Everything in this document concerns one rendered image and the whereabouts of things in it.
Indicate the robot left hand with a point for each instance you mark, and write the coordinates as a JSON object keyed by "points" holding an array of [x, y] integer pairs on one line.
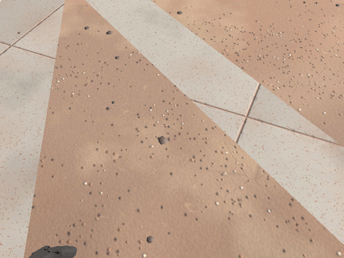
{"points": [[55, 252]]}

